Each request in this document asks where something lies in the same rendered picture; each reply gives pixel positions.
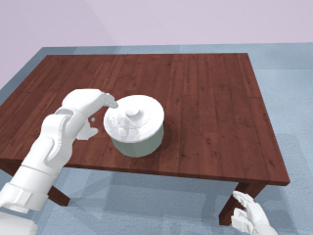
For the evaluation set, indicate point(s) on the left robot forearm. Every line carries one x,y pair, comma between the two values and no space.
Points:
32,182

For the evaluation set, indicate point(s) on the right robot forearm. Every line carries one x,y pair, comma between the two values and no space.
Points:
263,229

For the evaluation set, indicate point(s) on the robot left upper arm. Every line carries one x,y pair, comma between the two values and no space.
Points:
16,225

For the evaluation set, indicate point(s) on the table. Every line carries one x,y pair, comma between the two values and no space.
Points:
215,123

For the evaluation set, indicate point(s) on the robot left hand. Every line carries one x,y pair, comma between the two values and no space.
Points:
88,102

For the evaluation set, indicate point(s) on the robot right hand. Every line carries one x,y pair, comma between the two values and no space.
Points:
254,215

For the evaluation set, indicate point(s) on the lid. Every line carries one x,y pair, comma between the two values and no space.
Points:
124,129

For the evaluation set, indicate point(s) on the pot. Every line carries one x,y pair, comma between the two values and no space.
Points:
141,148

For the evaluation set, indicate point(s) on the knob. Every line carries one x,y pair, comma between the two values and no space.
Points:
132,111

